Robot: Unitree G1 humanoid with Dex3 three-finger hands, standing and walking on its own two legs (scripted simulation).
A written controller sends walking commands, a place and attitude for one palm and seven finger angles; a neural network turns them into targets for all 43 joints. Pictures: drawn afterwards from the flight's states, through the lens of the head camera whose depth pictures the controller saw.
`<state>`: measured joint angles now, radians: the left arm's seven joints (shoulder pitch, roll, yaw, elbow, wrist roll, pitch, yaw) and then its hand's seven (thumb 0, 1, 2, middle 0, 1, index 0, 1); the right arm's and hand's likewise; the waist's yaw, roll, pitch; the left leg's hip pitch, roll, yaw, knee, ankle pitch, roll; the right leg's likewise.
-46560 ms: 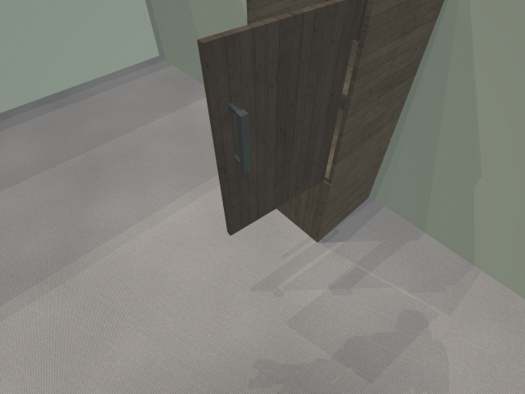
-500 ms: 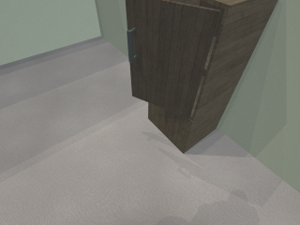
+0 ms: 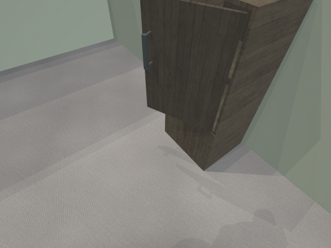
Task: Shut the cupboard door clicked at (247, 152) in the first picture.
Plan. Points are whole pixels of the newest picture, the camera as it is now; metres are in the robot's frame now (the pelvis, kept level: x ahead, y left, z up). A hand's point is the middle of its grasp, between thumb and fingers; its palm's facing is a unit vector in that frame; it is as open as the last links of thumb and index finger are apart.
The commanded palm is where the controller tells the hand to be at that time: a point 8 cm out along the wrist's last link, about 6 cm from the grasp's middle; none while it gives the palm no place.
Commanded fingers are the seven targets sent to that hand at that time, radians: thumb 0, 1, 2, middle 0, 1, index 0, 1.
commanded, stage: walk to a spot facing it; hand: left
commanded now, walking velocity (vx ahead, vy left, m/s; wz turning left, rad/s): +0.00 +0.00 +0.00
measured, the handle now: (147, 50) +0.88 +0.13 +0.03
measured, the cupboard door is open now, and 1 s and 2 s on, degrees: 24 24 24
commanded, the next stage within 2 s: none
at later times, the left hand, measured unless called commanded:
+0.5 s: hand out of the picture -0.01 +0.22 -0.20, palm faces +0.21 -0.95 -0.23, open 7.4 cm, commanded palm none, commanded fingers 0.00 0.90 0.90 -0.20 -0.30 -0.20 -0.30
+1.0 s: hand out of the picture -0.05 +0.19 -0.16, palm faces +0.47 -0.82 -0.31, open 7.4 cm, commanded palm none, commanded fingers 0.00 0.90 0.90 -0.20 -0.30 -0.20 -0.30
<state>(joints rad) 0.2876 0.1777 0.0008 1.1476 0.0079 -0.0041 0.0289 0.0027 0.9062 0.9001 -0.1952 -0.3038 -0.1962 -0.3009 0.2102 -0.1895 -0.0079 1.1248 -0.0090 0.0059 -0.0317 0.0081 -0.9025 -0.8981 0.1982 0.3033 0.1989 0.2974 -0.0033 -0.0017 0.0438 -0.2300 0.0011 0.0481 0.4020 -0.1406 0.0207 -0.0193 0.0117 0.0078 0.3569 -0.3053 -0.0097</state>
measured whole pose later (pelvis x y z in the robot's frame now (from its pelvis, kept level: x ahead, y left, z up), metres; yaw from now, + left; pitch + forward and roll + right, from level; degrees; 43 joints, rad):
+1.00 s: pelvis -0.01 -0.03 -0.01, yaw +31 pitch +0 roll +1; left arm 0.21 0.22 0.05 0.90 0.03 0.03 0.03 0.00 0.90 0.90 -0.20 -0.30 -0.20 -0.30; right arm 0.19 -0.27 -0.10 0.89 -0.02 0.08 0.02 0.01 -0.90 -0.90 0.20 0.30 0.20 0.30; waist -0.04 0.01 0.11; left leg -0.52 -0.03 0.00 1.02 -0.43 -0.04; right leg -0.22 -0.09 -0.07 0.54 -0.33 0.02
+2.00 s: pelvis +0.06 +0.11 -0.01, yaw +66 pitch -1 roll +1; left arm 0.23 0.21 0.08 0.93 0.03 0.00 -0.03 0.01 0.91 0.90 -0.19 -0.30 -0.19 -0.30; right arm 0.24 -0.19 -0.04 0.96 -0.03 -0.02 0.00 0.01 -0.91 -0.90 0.20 0.30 0.20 0.30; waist 0.01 -0.01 0.07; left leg -0.24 -0.02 0.07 0.50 -0.25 0.05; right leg -0.55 -0.16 -0.06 0.95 -0.29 0.04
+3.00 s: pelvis +0.15 +0.29 -0.02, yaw +65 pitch +0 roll +0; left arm 0.28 0.16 0.08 0.94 0.03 0.03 0.00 0.00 0.91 0.90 -0.19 -0.30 -0.20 -0.30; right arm 0.12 -0.23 -0.07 0.95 -0.02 0.08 -0.01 0.01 -0.90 -0.90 0.20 0.30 0.20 0.30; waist 0.05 0.05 0.08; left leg -0.47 0.07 0.10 0.98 -0.47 -0.02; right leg -0.33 0.00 -0.05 0.66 -0.34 -0.03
